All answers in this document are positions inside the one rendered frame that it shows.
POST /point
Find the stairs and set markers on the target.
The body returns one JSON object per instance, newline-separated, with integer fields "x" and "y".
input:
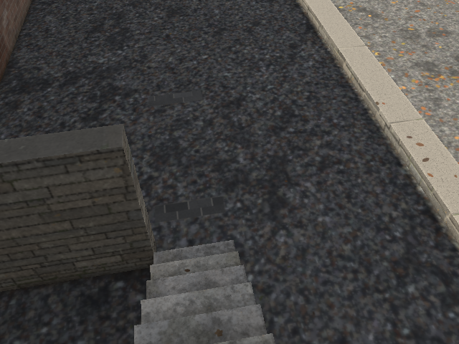
{"x": 200, "y": 295}

